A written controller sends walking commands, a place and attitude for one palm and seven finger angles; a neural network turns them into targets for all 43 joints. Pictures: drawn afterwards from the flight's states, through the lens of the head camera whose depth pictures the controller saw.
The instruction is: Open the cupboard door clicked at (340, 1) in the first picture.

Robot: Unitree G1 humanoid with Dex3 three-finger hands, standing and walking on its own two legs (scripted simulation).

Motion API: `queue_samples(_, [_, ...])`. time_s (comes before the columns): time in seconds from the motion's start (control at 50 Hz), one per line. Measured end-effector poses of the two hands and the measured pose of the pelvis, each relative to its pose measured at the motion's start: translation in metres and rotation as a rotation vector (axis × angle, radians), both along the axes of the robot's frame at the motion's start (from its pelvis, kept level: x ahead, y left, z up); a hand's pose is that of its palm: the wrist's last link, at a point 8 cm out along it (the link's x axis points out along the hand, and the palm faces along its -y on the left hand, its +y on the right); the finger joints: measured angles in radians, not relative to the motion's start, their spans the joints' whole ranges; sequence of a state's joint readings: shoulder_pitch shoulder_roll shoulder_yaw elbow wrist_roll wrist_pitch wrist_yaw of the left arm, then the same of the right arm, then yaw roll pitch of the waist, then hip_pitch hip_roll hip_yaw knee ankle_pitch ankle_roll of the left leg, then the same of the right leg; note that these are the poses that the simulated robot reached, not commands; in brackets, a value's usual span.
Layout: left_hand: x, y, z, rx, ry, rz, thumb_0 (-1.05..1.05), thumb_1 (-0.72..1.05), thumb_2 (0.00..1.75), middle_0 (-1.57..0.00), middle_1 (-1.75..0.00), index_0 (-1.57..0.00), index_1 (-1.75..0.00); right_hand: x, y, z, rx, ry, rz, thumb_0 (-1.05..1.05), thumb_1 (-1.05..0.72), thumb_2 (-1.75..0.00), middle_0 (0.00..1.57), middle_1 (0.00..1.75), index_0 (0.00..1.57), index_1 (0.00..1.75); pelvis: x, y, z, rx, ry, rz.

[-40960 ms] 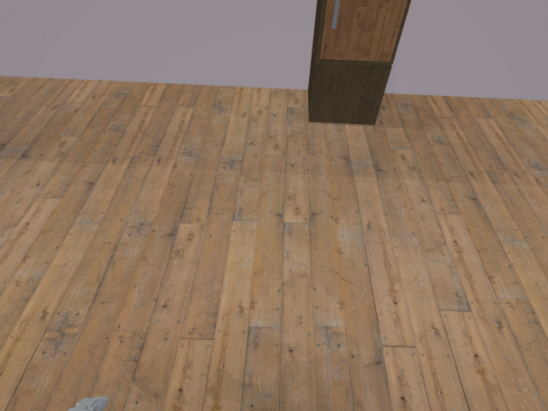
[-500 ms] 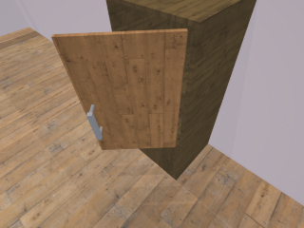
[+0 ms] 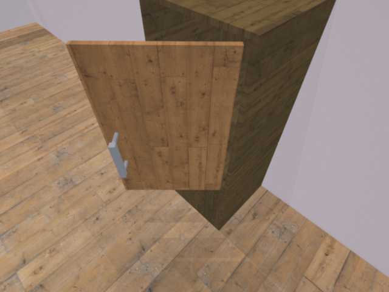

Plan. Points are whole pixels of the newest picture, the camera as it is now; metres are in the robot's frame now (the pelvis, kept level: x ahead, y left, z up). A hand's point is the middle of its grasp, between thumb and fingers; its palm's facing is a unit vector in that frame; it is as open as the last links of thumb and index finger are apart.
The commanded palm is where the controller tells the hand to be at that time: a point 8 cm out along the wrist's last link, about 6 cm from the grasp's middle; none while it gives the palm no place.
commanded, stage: look again from close up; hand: left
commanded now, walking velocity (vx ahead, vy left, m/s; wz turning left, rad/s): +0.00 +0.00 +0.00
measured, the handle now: (119, 156) +0.51 +0.27 -0.10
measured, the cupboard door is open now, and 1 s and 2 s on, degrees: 45 45 45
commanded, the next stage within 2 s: come to a stop and stand still in 0.38 s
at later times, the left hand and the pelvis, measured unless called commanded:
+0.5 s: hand out of the picture +0.02 +0.20 -0.18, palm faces +0.00 -0.98 -0.20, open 7.4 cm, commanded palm none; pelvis +0.01 +0.02 +0.00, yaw -1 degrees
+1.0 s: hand out of the picture -0.02 +0.24 -0.18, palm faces +0.00 -0.98 -0.20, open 7.4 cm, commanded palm none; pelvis -0.03 +0.07 +0.00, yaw +0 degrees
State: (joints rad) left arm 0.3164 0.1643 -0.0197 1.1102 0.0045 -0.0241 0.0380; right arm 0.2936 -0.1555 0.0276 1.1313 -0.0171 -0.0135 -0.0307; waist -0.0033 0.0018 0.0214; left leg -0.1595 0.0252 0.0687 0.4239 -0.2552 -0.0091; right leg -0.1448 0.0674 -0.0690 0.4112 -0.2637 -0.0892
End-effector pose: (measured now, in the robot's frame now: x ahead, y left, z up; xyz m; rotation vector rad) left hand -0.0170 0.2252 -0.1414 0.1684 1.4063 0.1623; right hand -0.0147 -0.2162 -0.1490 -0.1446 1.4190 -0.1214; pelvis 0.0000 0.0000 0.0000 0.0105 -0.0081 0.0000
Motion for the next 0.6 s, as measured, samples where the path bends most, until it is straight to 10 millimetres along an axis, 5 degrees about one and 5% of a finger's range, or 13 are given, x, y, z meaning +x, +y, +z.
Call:
queue_samples(0.18, [-0.004,-0.004,-0.004,-0.026,0.031,0.009,0.01,0.91,0.90,-0.20,-0.30,-0.20,-0.30,0.022,0.003,0.003,-0.017,-0.030,0.005,0.00,-0.91,-0.90,0.19,0.30,0.20,0.30,0.007,0.004,0.000,-0.003,0.003,-0.005])
queue_samples(0.6, [0.037,0.030,-0.003,0.016,-0.058,-0.051,0.00,0.91,0.90,-0.20,-0.30,-0.20,-0.30,0.039,0.017,0.003,-0.038,-0.090,-0.014,0.00,-0.91,-0.90,0.20,0.30,0.20,0.30,0.007,0.029,-0.002,-0.024,0.014,-0.022])
